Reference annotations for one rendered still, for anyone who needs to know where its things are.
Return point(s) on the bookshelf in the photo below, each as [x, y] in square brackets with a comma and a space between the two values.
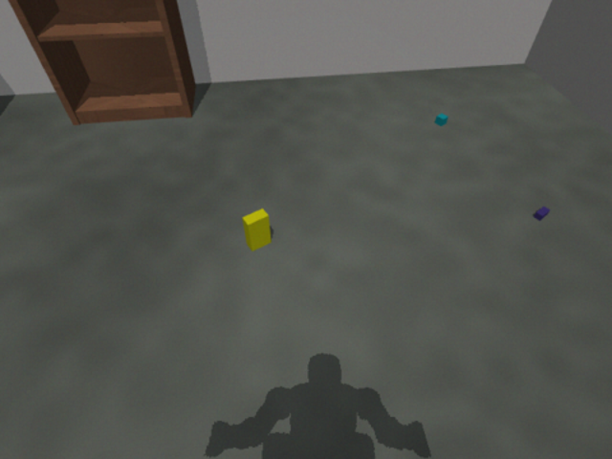
[112, 60]

